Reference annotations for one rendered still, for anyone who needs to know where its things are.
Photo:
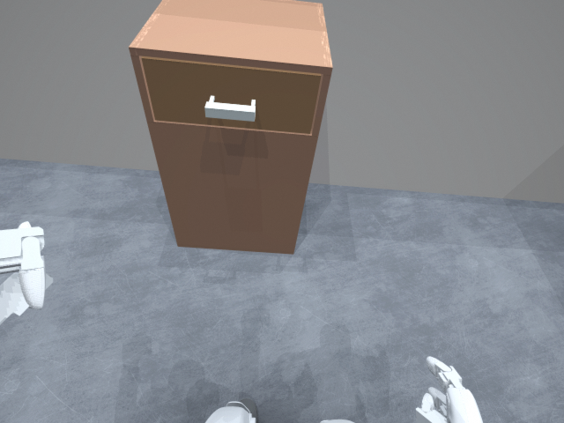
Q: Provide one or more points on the right robot hand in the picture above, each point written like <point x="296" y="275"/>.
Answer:
<point x="458" y="406"/>

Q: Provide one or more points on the left robot foot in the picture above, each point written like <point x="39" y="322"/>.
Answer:
<point x="251" y="406"/>

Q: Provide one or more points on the left robot hand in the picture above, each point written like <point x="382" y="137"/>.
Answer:
<point x="20" y="250"/>

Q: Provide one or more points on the drawer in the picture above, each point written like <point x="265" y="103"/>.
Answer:
<point x="179" y="89"/>

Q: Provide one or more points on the left robot shin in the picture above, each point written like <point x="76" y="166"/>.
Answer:
<point x="238" y="404"/>

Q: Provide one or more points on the cabinet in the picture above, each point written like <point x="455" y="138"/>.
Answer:
<point x="235" y="188"/>

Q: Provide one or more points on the handle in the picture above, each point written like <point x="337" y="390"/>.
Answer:
<point x="230" y="111"/>

